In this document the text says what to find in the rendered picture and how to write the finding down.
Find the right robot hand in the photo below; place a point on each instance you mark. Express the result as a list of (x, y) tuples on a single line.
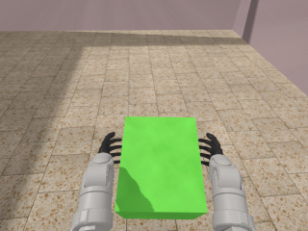
[(215, 148)]

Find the left robot hand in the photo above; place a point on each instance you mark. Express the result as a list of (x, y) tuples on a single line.
[(106, 148)]

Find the robot left forearm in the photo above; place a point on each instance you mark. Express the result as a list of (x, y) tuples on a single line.
[(94, 211)]

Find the carton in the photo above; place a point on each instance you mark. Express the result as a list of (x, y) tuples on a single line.
[(160, 172)]

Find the robot right forearm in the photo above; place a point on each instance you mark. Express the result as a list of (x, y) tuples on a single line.
[(230, 207)]

